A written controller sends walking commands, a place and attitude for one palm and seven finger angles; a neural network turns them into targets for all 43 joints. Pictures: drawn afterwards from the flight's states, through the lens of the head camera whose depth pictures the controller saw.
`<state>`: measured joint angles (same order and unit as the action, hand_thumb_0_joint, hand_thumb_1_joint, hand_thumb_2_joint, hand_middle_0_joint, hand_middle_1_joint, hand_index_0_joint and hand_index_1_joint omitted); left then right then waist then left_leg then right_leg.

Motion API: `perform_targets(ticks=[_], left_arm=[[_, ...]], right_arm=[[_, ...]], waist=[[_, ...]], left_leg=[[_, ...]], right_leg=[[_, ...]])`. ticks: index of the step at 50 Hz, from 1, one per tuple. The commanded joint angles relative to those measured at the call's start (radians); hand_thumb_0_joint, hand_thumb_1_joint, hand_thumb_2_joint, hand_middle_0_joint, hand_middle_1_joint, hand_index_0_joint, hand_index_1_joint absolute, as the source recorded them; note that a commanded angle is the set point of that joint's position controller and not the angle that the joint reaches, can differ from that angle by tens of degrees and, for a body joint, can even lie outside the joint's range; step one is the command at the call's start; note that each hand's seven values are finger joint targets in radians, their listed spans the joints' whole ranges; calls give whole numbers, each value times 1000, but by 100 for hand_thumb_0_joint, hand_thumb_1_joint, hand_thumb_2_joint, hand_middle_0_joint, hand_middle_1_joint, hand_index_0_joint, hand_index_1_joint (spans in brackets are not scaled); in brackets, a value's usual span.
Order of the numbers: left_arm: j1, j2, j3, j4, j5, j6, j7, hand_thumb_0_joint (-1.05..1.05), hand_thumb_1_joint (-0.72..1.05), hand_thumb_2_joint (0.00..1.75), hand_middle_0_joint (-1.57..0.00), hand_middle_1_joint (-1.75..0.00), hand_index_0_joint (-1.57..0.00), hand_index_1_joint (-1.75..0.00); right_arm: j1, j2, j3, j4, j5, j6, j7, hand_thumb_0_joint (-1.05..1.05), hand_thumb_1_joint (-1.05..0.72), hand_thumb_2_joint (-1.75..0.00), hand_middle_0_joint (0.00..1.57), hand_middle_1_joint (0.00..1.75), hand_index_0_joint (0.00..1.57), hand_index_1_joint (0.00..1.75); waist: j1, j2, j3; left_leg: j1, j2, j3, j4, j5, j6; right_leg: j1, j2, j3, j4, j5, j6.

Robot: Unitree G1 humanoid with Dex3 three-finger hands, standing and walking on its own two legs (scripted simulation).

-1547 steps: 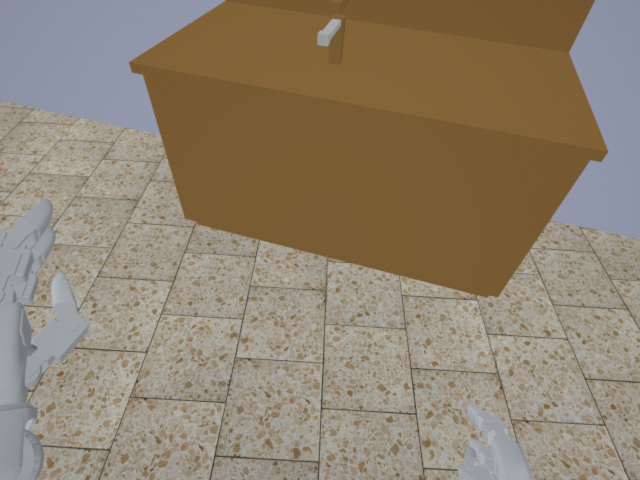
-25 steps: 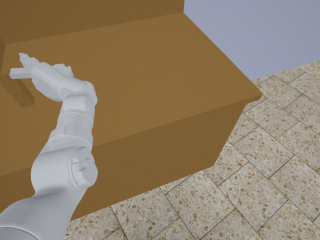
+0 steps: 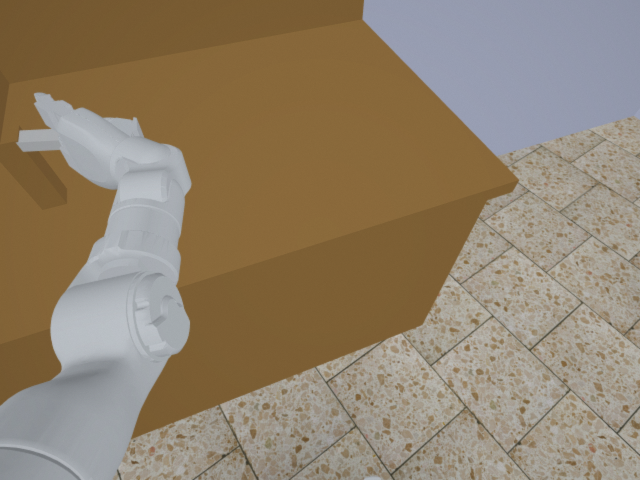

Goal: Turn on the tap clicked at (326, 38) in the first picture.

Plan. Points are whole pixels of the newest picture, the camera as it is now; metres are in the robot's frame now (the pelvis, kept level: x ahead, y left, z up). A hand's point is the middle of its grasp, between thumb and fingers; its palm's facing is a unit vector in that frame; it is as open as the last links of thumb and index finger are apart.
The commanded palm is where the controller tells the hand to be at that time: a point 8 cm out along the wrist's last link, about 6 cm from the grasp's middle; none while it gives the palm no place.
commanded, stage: lift the hand up off the lever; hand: left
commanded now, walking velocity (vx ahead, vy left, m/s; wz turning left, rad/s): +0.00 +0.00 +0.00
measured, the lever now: (119, 136) +0.56 +0.25 +0.12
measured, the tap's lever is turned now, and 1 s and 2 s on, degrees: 73 73 73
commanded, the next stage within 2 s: draw the hand back beside the body in 1.12 s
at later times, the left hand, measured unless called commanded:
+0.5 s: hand (119, 119) +0.50 +0.21 +0.19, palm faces +0.82 -0.57 -0.10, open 7.8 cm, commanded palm +0.45 +0.23 +0.19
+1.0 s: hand (115, 107) +0.51 +0.21 +0.20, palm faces +0.82 -0.56 -0.13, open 7.8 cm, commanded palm +0.45 +0.23 +0.20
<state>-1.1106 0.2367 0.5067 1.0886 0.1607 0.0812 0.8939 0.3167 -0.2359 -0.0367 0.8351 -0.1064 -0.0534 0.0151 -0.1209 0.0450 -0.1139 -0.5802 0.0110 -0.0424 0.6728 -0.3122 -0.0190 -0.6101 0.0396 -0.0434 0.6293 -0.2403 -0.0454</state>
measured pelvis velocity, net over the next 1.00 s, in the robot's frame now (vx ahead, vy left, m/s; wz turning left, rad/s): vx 0.02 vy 0.00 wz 0.00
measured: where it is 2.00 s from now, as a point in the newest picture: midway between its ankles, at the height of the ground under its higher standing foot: outside the picture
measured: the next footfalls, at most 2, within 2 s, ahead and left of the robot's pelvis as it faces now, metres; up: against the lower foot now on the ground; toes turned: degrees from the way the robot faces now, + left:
none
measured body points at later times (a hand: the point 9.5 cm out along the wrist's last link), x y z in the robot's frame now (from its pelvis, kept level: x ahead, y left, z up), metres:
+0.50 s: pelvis +0.01 +0.00 +0.01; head +0.04 -0.02 +0.46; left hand +0.45 +0.23 +0.20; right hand +0.06 -0.26 -0.13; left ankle +0.00 +0.13 -0.72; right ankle +0.04 -0.09 -0.72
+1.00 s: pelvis +0.02 +0.00 +0.01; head +0.05 -0.02 +0.46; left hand +0.46 +0.23 +0.21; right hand +0.07 -0.26 -0.13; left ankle +0.00 +0.13 -0.72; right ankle +0.04 -0.09 -0.72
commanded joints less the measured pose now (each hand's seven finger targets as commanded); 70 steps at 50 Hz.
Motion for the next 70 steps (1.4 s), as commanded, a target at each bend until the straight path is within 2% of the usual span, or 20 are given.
perform_targets(ticks=[1,8,11,14,17,23,29,32,33,35,39,45,51,58,61,62,64,65,67,70], left_arm=[[-504,258,-28,-250,41,-56,7,0,90,90,-15,-15,-15,-15],[-435,238,-33,-281,22,-41,-16,0,90,90,-15,-15,-15,-15],[-461,154,-106,-265,17,-28,-28,0,90,90,-15,-15,-15,-15],[-442,214,-51,-318,4,-27,-25,0,90,90,-15,-15,-15,-15],[-469,157,-97,-335,9,-16,-23,0,90,90,-15,-15,-15,-15],[-444,189,-67,-363,9,12,-21,0,90,90,-15,-15,-15,-15],[-479,126,-127,-346,12,37,-24,0,90,90,-15,-15,-15,-15],[-510,159,-101,-315,11,47,-17,0,90,90,-15,-15,-15,-15],[-510,175,-89,-334,10,44,-19,0,90,90,-15,-15,-15,-15],[-515,168,-93,-347,4,43,-18,0,90,90,-15,-15,-15,-15],[-471,134,-111,-302,9,66,-20,0,90,90,-15,-15,-15,-15],[-497,239,-39,-355,9,67,-16,0,90,90,-15,-15,-15,-15],[-468,160,-107,-347,19,78,-29,0,90,90,-15,-15,-15,-15],[-487,153,-108,-378,-8,70,-37,0,90,90,-15,-15,-15,-15],[-491,167,-94,-355,-4,78,-25,0,90,90,-15,-15,-15,-15],[-393,139,-255,-460,25,71,-191,0,90,90,-15,-15,-15,-15],[-309,248,-171,-512,-13,50,-307,0,90,90,-15,-16,-15,-16],[-257,242,-180,-576,-36,40,-355,0,90,90,-15,-16,-15,-16],[-86,190,-209,-623,-104,21,-470,0,90,90,-16,-17,-16,-17],[143,280,-98,-716,-208,-1,-595,0,90,90,-16,-18,-16,-18]], right_arm=[[71,-131,-45,-78,2,-19,-7,0,-90,-90,20,30,20,30],[65,-139,-53,-85,14,-20,-8,0,-90,-90,20,30,20,30],[58,-133,-47,-74,17,-26,-5,0,-90,-90,20,30,20,30],[46,-136,-51,-80,22,-27,-9,0,-90,-90,20,30,20,30],[35,-126,-48,-72,19,-31,-7,0,-90,-90,20,30,20,30],[11,-130,-50,-75,21,-26,-15,0,-90,-90,20,30,20,30],[-11,-122,-45,-74,26,-26,-20,0,-90,-90,20,30,20,30],[-6,-128,-46,-66,23,-25,-22,0,-90,-90,20,30,20,30],[-15,-128,-47,-68,24,-23,-24,0,-90,-90,20,30,20,30],[-6,-121,-45,-72,24,-23,-24,0,-90,-90,20,30,20,30],[-8,-122,-43,-74,25,-18,-21,0,-90,-90,20,30,20,30],[-2,-125,-44,-83,28,-14,-29,0,-90,-90,20,30,20,30],[1,-126,-45,-80,30,-23,-23,0,-90,-90,20,30,20,30],[-5,-126,-48,-67,36,-32,-26,0,-90,-90,20,30,20,30],[-6,-126,-45,-64,32,-32,-25,0,-90,-90,20,30,20,30],[5,-148,-57,-92,44,-8,-45,0,-90,-90,20,30,20,30],[22,-146,-53,-129,68,-5,-76,0,-90,-90,20,30,20,30],[15,-138,-46,-149,79,0,-86,0,-90,-90,20,30,20,30],[-3,-127,-35,-177,100,-1,-100,0,-90,-90,20,30,20,30],[-39,-124,-20,-222,129,5,-120,0,-90,-90,20,30,20,30]], waist=[[8,-15,-429],[24,-31,-407],[-3,-36,-323],[23,-32,-367],[13,-14,-336],[38,-25,-354],[18,-30,-320],[11,-68,-313],[27,-36,-333],[29,-42,-375],[28,-54,-334],[47,-70,-385],[29,-54,-341],[41,-12,-338],[34,-41,-323],[19,-64,-353],[64,-40,-434],[83,-48,-442],[98,-98,-362],[159,-140,-291]], left_leg=[[114,-10,51,-66,227,37],[144,-6,52,-88,237,38],[145,-3,49,-104,211,36],[164,-8,51,-109,226,37],[182,-6,53,-112,252,31],[192,-11,53,-121,262,29],[203,-10,53,-129,249,28],[188,-13,51,-128,222,33],[199,-15,50,-129,230,30],[215,-14,55,-127,274,29],[199,-12,54,-132,272,27],[192,-14,62,-137,277,36],[210,-11,65,-141,273,36],[240,-12,55,-157,274,29],[217,-13,59,-155,262,32],[263,-18,78,-145,307,42],[308,-19,92,-158,372,55],[314,-19,88,-172,388,54],[322,-10,88,-195,375,54],[323,-2,86,-237,347,57]], right_leg=[[330,-27,16,-76,215,32],[357,-24,12,-93,220,29],[313,-23,4,-106,178,31],[357,-26,12,-112,195,28],[345,-25,4,-113,213,27],[378,-29,9,-115,230,25],[347,-31,4,-123,205,27],[342,-33,9,-132,183,32],[352,-33,11,-130,189,28],[382,-34,9,-121,245,29],[368,-32,2,-121,238,29],[435,-41,18,-131,283,36],[395,-34,9,-138,260,33],[393,-30,5,-147,231,26],[391,-34,8,-150,226,30],[442,-30,25,-122,337,23],[546,-36,38,-127,449,21],[588,-35,41,-130,482,22],[603,-29,38,-155,491,24],[664,-30,51,-182,480,27]])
